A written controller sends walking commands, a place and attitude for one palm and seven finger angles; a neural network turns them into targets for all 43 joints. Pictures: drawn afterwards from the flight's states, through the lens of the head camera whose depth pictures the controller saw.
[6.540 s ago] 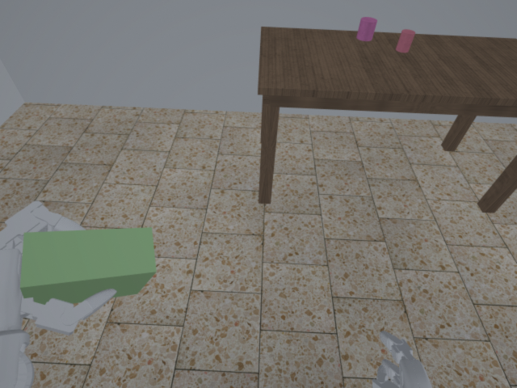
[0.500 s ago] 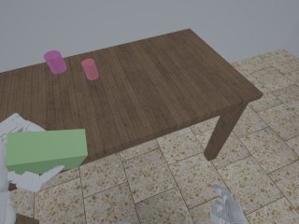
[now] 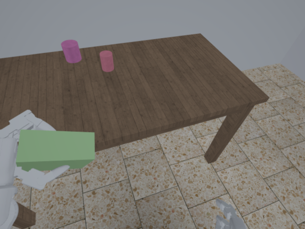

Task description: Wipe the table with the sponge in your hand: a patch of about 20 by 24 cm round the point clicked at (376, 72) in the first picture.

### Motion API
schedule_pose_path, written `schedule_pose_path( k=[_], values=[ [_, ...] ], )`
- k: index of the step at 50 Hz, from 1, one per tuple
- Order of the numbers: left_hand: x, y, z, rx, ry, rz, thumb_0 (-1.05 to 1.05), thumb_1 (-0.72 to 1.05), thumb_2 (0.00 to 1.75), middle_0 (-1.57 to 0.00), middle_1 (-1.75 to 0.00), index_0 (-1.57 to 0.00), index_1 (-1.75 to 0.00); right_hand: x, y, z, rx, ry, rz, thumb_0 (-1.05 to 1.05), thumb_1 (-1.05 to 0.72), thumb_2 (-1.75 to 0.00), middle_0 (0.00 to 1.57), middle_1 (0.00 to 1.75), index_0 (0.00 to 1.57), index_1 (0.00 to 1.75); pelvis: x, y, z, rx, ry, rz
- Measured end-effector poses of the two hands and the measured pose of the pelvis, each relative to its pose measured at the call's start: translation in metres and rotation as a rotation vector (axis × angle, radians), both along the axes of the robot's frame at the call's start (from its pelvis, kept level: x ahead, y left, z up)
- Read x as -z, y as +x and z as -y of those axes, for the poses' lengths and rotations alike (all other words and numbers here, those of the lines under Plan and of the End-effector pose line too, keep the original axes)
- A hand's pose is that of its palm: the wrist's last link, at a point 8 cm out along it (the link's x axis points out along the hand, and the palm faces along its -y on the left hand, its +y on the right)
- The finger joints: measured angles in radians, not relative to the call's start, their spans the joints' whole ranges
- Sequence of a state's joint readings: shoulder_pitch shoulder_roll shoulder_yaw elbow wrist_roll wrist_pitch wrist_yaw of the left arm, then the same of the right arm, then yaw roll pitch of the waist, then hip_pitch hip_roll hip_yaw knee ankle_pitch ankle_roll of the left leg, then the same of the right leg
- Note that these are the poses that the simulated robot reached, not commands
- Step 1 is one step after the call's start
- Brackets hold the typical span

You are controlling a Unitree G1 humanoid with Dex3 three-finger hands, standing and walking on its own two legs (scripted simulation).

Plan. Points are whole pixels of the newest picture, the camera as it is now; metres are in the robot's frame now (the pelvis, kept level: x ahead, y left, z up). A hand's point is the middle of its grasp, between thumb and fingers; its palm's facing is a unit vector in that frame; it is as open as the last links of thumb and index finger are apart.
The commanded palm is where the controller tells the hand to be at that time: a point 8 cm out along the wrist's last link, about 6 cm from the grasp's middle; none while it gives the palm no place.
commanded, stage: come to a stop and stand still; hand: left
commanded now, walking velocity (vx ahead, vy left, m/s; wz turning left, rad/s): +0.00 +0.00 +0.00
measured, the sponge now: (67, 152) +0.23 +0.21 +0.13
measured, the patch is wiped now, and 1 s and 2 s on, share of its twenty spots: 0.00 0.00 0.00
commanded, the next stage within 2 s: look again from close up in 0.84 s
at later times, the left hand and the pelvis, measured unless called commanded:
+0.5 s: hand (39, 131) +0.25 +0.26 +0.17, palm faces +0.43 -0.83 -0.36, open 9.8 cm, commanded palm +0.19 +0.28 +0.19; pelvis +0.03 +0.00 +0.01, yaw +1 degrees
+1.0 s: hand (47, 126) +0.26 +0.25 +0.17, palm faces +0.42 -0.83 -0.36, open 9.8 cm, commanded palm +0.20 +0.28 +0.19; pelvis +0.05 -0.01 +0.01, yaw +2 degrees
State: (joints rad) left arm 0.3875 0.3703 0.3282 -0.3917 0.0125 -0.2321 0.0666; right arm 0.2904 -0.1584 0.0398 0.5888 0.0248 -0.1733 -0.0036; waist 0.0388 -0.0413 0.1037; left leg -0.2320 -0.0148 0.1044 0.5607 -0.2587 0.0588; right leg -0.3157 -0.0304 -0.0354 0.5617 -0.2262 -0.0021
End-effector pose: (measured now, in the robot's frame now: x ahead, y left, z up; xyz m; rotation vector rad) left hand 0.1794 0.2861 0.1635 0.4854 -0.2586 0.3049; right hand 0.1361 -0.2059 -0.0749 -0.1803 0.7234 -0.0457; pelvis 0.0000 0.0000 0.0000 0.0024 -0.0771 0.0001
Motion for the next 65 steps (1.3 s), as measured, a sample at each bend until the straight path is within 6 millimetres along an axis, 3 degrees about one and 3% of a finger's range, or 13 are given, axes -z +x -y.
schedule_pose_path(
  k=[6, 10, 19, 34, 65],
  values=[
    [-0.020, -0.005, -0.021, -0.094, -0.003, 0.118, -0.01, -0.46, 1.00, -0.79, -1.34, -0.78, -1.34, 0.000, 0.006, -0.015, -0.060, 0.018, 0.022, 0.02, -0.90, -0.90, 0.20, 0.30, 0.20, 0.30, 0.001, -0.003, -0.001, -0.013, -0.011, 0.016],
    [-0.026, -0.004, -0.016, -0.081, -0.021, 0.152, 0.00, -0.46, 1.00, -0.79, -1.34, -0.78, -1.34, -0.009, 0.019, -0.014, -0.068, 0.006, 0.064, 0.02, -0.90, -0.90, 0.20, 0.30, 0.20, 0.30, -0.002, 0.001, -0.003, -0.014, -0.015, 0.007],
    [-0.015, 0.012, -0.010, -0.061, -0.034, 0.066, 0.00, -0.46, 1.00, -0.79, -1.34, -0.78, -1.34, -0.026, 0.050, 0.004, -0.046, -0.049, 0.108, 0.02, -0.90, -0.90, 0.20, 0.30, 0.20, 0.30, -0.008, 0.019, -0.002, -0.019, -0.011, -0.017],
    [-0.020, 0.039, -0.001, -0.052, -0.037, 0.041, 0.00, -0.46, 1.00, -0.79, -1.34, -0.78, -1.34, -0.025, 0.080, 0.015, -0.017, -0.061, 0.066, 0.02, -0.90, -0.90, 0.20, 0.30, 0.20, 0.30, -0.012, 0.046, 0.004, -0.027, -0.015, -0.043],
    [-0.013, 0.035, -0.001, -0.095, -0.065, -0.009, 0.00, -0.46, 1.00, -0.79, -1.34, -0.78, -1.34, -0.021, 0.081, 0.019, -0.005, -0.066, 0.026, 0.02, -0.90, -0.90, 0.20, 0.30, 0.20, 0.30, -0.013, 0.049, 0.007, -0.034, -0.016, -0.045]
  ],
)
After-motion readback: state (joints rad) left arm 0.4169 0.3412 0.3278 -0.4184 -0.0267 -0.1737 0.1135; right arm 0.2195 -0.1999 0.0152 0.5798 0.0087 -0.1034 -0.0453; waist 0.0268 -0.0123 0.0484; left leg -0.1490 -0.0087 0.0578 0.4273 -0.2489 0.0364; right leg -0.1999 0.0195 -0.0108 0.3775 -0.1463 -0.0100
